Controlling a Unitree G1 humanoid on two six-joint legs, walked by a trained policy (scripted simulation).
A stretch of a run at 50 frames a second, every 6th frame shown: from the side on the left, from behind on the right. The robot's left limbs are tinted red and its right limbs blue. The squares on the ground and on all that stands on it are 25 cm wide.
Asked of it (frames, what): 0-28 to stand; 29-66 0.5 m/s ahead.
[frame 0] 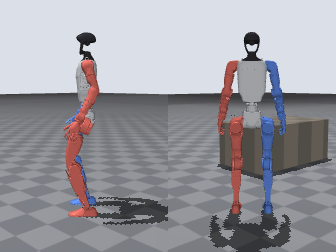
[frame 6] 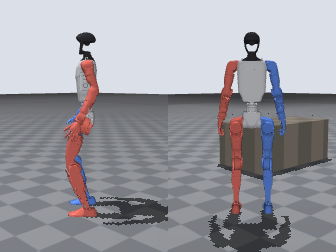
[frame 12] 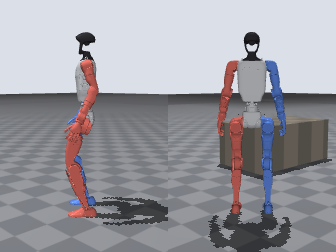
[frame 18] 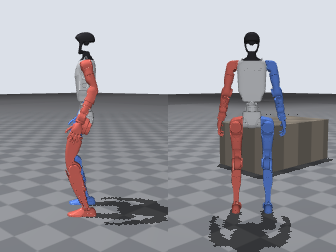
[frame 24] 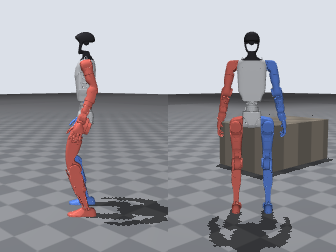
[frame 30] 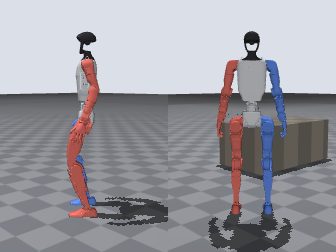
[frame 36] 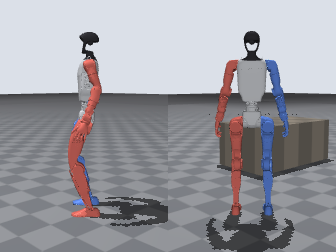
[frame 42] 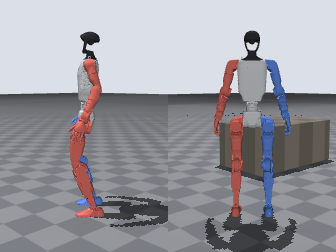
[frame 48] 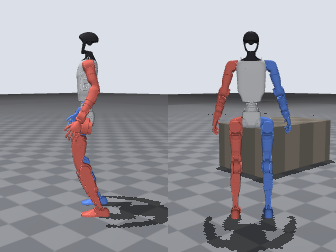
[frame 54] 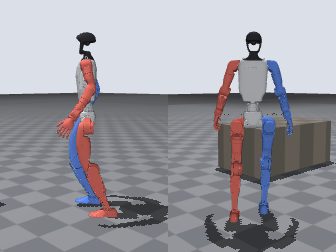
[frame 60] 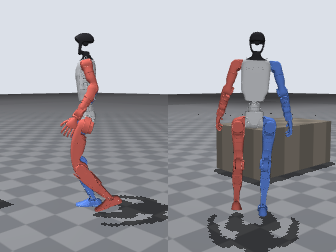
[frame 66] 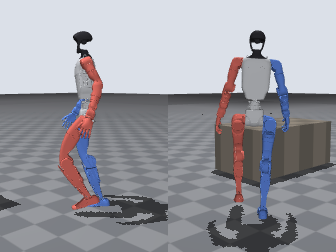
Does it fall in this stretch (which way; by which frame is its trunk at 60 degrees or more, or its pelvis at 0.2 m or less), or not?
no
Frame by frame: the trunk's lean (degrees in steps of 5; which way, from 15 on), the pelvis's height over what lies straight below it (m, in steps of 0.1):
0: 0, 0.8
6: 0, 0.8
12: 0, 0.8
18: 0, 0.8
24: 0, 0.8
30: 0, 0.8
36: 0, 0.8
42: 5, 0.8
48: 5, 0.8
54: 0, 0.8
60: 5, 0.8
66: 5, 0.8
